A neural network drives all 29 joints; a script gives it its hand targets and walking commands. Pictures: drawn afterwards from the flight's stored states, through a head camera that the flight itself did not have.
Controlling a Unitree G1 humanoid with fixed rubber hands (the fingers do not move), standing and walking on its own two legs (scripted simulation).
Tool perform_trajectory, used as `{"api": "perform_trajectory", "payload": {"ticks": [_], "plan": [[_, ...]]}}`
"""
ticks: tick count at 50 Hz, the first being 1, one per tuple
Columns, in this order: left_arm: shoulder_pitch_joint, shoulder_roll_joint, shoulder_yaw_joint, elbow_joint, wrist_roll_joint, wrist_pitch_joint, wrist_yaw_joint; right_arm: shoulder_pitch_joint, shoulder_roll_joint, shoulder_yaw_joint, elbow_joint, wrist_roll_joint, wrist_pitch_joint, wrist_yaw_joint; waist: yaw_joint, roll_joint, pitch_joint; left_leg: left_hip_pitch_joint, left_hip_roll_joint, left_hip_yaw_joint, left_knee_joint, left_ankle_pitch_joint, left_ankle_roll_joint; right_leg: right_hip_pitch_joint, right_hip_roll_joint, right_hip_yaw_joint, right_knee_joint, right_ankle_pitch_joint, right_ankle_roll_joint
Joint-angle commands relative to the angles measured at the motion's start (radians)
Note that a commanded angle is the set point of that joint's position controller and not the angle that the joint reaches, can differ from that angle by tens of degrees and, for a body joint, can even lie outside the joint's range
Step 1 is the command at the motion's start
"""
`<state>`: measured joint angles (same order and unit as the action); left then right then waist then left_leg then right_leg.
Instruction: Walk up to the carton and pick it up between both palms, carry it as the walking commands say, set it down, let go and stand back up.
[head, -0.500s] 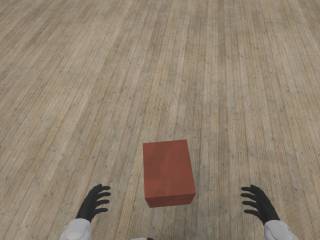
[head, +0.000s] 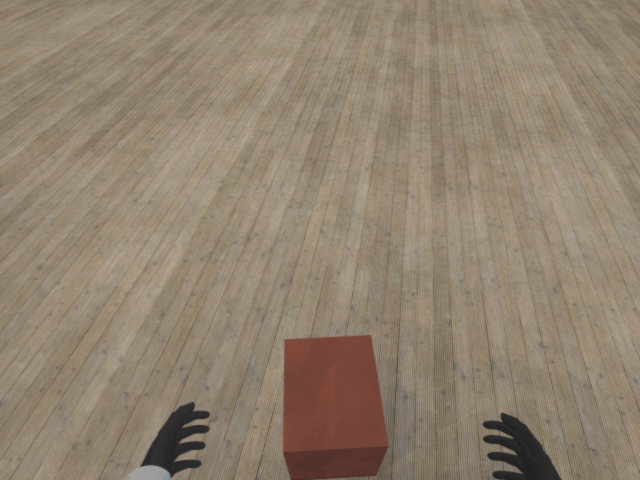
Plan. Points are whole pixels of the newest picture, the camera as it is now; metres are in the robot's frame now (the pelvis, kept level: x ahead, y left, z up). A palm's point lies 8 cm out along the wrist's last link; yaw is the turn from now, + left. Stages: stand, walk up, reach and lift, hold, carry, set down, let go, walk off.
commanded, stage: stand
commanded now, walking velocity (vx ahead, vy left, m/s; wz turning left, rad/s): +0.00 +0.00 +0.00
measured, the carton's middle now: (330, 408) +0.44 +0.02 -0.63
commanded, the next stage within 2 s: none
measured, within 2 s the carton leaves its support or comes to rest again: neither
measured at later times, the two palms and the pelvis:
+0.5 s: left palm out of the picture +0.09 +0.31 -0.10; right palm out of the picture +0.11 -0.28 -0.06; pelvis -0.01 +0.01 +0.00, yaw -2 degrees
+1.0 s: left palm out of the picture +0.07 +0.31 -0.10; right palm out of the picture +0.06 -0.28 -0.09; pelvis -0.02 +0.02 +0.00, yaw -3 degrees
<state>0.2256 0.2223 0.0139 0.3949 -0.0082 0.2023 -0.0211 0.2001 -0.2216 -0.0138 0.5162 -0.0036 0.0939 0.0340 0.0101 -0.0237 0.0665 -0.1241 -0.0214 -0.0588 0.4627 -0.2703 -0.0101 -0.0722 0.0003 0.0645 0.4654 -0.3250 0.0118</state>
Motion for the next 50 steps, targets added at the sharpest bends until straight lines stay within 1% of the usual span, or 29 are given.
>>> {"api": "perform_trajectory", "payload": {"ticks": [1, 5, 6, 7, 9, 10, 11, 14, 15, 17, 18, 19, 20, 21, 25, 28, 29, 31, 33, 34, 37, 38, 39, 41, 42, 43, 44, 47, 50], "plan": [[0.001, 0.238, 0.076, 0.061, 0.056, -0.133, 0.049, -0.022, -0.231, -0.085, 0.014, -0.042, -0.091, -0.035, 0.022, -0.005, -0.215, 0.019, 0.056, -0.002, 0.017, 0.406, 0.021, -0.047, -0.037, 0.010, -0.020, 0.337, -0.008], [-0.042, 0.211, 0.063, 0.127, 0.056, -0.195, 0.020, -0.062, -0.248, -0.091, 0.058, -0.031, -0.101, -0.034, 0.010, 0.023, -0.177, -0.006, 0.064, -0.013, 0.016, 0.309, 0.027, -0.138, -0.037, 0.016, -0.057, 0.267, -0.006], [-0.036, 0.258, 0.068, 0.143, 0.061, -0.201, 0.027, -0.035, -0.204, -0.077, 0.061, -0.028, -0.096, -0.034, -0.011, -0.077, -0.149, -0.033, 0.074, -0.007, 0.030, 0.309, 0.029, -0.130, -0.035, 0.000, -0.047, 0.321, 0.000], [-0.019, 0.256, 0.080, 0.146, 0.055, -0.207, 0.037, -0.036, -0.215, -0.080, 0.067, -0.031, -0.098, -0.035, 0.006, -0.011, -0.162, -0.041, 0.070, -0.003, 0.025, 0.246, 0.031, -0.131, -0.043, 0.040, -0.060, 0.278, -0.005], [-0.028, 0.250, 0.075, 0.179, 0.058, -0.222, 0.031, -0.034, -0.241, -0.086, 0.086, -0.027, -0.118, -0.035, -0.018, 0.088, -0.170, -0.068, 0.077, -0.017, 0.007, 0.248, 0.033, -0.129, -0.053, 0.061, -0.046, 0.278, -0.025], [-0.025, 0.234, 0.069, 0.187, 0.053, -0.229, 0.032, -0.083, -0.237, -0.088, 0.095, -0.024, -0.115, -0.035, 0.012, 0.025, -0.116, -0.055, 0.076, -0.026, -0.003, 0.259, 0.028, -0.164, -0.046, 0.053, -0.048, 0.301, -0.020], [-0.008, 0.242, 0.068, 0.205, 0.047, -0.232, 0.028, -0.039, -0.252, -0.097, 0.088, -0.034, -0.111, -0.038, -0.010, 0.113, -0.102, -0.086, 0.082, -0.020, -0.001, 0.314, 0.040, -0.152, -0.065, 0.071, -0.038, 0.308, -0.036], [-0.005, 0.276, 0.080, 0.224, 0.063, -0.222, 0.034, -0.053, -0.287, -0.097, 0.104, -0.037, -0.127, -0.040, 0.025, -0.030, -0.040, -0.075, 0.088, -0.065, -0.038, 0.190, 0.052, -0.190, -0.037, 0.050, -0.075, 0.226, -0.029], [0.005, 0.259, 0.074, 0.238, 0.052, -0.231, 0.028, -0.053, -0.260, -0.096, 0.103, -0.040, -0.130, -0.037, 0.016, 0.051, -0.028, -0.138, 0.088, -0.056, -0.045, 0.141, 0.040, -0.180, -0.049, 0.079, -0.070, 0.169, -0.027], [0.041, 0.281, 0.074, 0.274, 0.047, -0.235, 0.029, -0.032, -0.274, -0.094, 0.125, -0.039, -0.133, -0.045, 0.006, 0.050, -0.110, -0.065, 0.099, -0.058, -0.038, 0.162, 0.048, -0.151, -0.056, 0.083, -0.062, 0.238, -0.028], [0.020, 0.304, 0.080, 0.272, 0.039, -0.227, 0.028, -0.048, -0.288, -0.094, 0.108, -0.047, -0.136, -0.035, 0.006, 0.120, -0.039, -0.103, 0.085, -0.046, -0.056, 0.109, 0.042, -0.183, -0.055, 0.077, -0.071, 0.229, -0.032], [0.018, 0.302, 0.090, 0.260, 0.062, -0.238, 0.027, -0.043, -0.283, -0.097, 0.113, -0.030, -0.133, -0.043, -0.001, 0.043, -0.046, -0.116, 0.086, -0.065, -0.090, 0.055, 0.043, -0.168, -0.040, 0.079, -0.067, 0.175, -0.034], [0.032, 0.317, 0.091, 0.278, 0.056, -0.234, 0.035, -0.023, -0.267, -0.086, 0.125, -0.046, -0.133, -0.038, 0.016, 0.061, -0.059, -0.107, 0.096, -0.060, -0.063, 0.085, 0.062, -0.168, -0.056, 0.091, -0.065, 0.197, -0.031], [0.001, 0.326, 0.089, 0.275, 0.064, -0.232, 0.032, -0.040, -0.277, -0.092, 0.115, -0.034, -0.134, -0.038, 0.000, 0.002, -0.011, -0.141, 0.086, -0.062, -0.083, 0.029, 0.045, -0.179, -0.047, 0.071, -0.079, 0.163, -0.023], [0.048, 0.296, 0.070, 0.294, 0.054, -0.250, 0.028, -0.030, -0.280, -0.092, 0.132, -0.032, -0.140, -0.040, -0.015, 0.073, -0.105, -0.064, 0.097, -0.064, -0.053, 0.055, 0.053, -0.185, -0.052, 0.091, -0.089, 0.177, -0.040], [0.025, 0.302, 0.073, 0.306, 0.051, -0.246, 0.030, -0.023, -0.309, -0.098, 0.154, -0.032, -0.145, -0.045, 0.002, -0.001, -0.084, -0.059, 0.103, -0.068, -0.037, 0.190, 0.050, -0.176, -0.044, 0.079, -0.052, 0.229, -0.039], [0.026, 0.293, 0.063, 0.312, 0.039, -0.242, 0.030, -0.008, -0.320, -0.096, 0.178, -0.024, -0.140, -0.041, 0.003, 0.054, -0.153, -0.039, 0.097, -0.071, -0.037, 0.193, 0.051, -0.140, -0.058, 0.092, -0.048, 0.229, -0.042], [0.032, 0.308, 0.065, 0.324, 0.045, -0.246, 0.038, -0.020, -0.304, -0.088, 0.177, -0.028, -0.139, -0.046, -0.009, 0.057, -0.137, -0.042, 0.102, -0.069, -0.042, 0.189, 0.049, -0.157, -0.047, 0.083, -0.055, 0.218, -0.028], [0.025, 0.308, 0.068, 0.344, 0.054, -0.242, 0.036, -0.014, -0.263, -0.072, 0.202, -0.029, -0.144, -0.048, 0.008, -0.002, -0.068, -0.072, 0.095, -0.059, -0.052, 0.220, 0.053, -0.161, -0.052, 0.088, -0.049, 0.244, -0.032], [0.024, 0.299, 0.060, 0.341, 0.043, -0.244, 0.032, -0.026, -0.284, -0.077, 0.197, -0.028, -0.147, -0.045, 0.004, 0.070, -0.098, -0.072, 0.092, -0.055, -0.049, 0.165, 0.061, -0.151, -0.060, 0.094, -0.060, 0.223, -0.034], [0.018, 0.318, 0.054, 0.372, 0.047, -0.237, 0.032, -0.012, -0.288, -0.071, 0.220, -0.035, -0.138, -0.045, -0.019, 0.024, -0.071, -0.063, 0.102, -0.077, -0.080, 0.118, 0.062, -0.157, -0.053, 0.108, -0.067, 0.201, -0.039], [0.009, 0.310, 0.063, 0.362, 0.050, -0.241, 0.031, -0.066, -0.282, -0.074, 0.209, -0.027, -0.136, -0.042, 0.010, 0.037, -0.085, -0.055, 0.100, -0.066, -0.070, 0.104, 0.049, -0.172, -0.050, 0.095, -0.075, 0.156, -0.034], [0.003, 0.316, 0.066, 0.370, 0.052, -0.249, 0.036, -0.041, -0.288, -0.071, 0.227, -0.027, -0.140, -0.049, -0.002, 0.024, -0.071, -0.061, 0.100, -0.080, -0.080, 0.089, 0.059, -0.182, -0.060, 0.117, -0.078, 0.135, -0.051], [0.009, 0.311, 0.060, 0.389, 0.040, -0.240, 0.021, -0.030, -0.312, -0.069, 0.247, -0.036, -0.139, -0.043, -0.006, 0.076, -0.048, -0.121, 0.092, -0.084, -0.093, -0.023, 0.057, -0.158, -0.067, 0.104, -0.086, 0.122, -0.046], [-0.025, 0.325, 0.062, 0.395, 0.053, -0.239, 0.031, -0.044, -0.275, -0.068, 0.251, -0.018, -0.137, -0.039, -0.009, -0.041, -0.033, -0.103, 0.103, -0.089, -0.109, 0.017, 0.053, -0.179, -0.068, 0.108, -0.076, 0.087, -0.049], [0.034, 0.315, 0.062, 0.396, 0.043, -0.244, 0.028, -0.029, -0.305, -0.067, 0.266, -0.027, -0.133, -0.042, 0.021, -0.015, -0.012, -0.091, 0.115, -0.097, -0.112, 0.024, 0.062, -0.202, -0.061, 0.117, -0.082, 0.098, -0.048], [0.035, 0.317, 0.054, 0.424, 0.037, -0.241, 0.031, -0.005, -0.312, -0.078, 0.276, -0.020, -0.138, -0.037, -0.013, 0.012, -0.047, -0.037, 0.101, -0.081, -0.078, 0.039, 0.057, -0.209, -0.060, 0.129, -0.098, 0.096, -0.042], [0.005, 0.306, 0.045, 0.429, 0.040, -0.246, 0.031, -0.066, -0.336, -0.084, 0.282, -0.033, -0.143, -0.052, -0.002, 0.087, -0.057, -0.072, 0.129, -0.113, -0.135, 0.027, 0.056, -0.167, -0.048, 0.075, -0.060, 0.151, -0.027], [-0.002, 0.321, 0.044, 0.432, 0.041, -0.245, 0.029, -0.058, -0.308, -0.071, 0.306, -0.025, -0.152, -0.046, 0.001, -0.025, -0.041, -0.048, 0.107, -0.080, -0.103, 0.111, 0.054, -0.172, -0.070, 0.120, -0.092, 0.204, -0.041]]}}
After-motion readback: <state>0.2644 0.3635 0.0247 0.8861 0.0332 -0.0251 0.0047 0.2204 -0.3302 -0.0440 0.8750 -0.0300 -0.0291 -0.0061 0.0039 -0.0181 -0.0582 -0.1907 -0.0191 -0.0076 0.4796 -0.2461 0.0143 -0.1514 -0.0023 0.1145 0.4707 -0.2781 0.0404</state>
